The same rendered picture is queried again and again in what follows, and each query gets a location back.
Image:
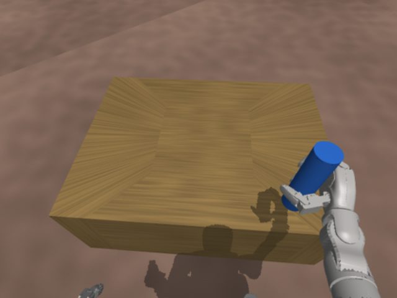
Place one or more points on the can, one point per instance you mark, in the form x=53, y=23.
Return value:
x=322, y=160

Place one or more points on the left robot hand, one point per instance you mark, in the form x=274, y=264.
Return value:
x=93, y=292

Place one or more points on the right robot arm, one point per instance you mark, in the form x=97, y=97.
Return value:
x=344, y=262

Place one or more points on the right robot hand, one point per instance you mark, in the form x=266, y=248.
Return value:
x=338, y=191

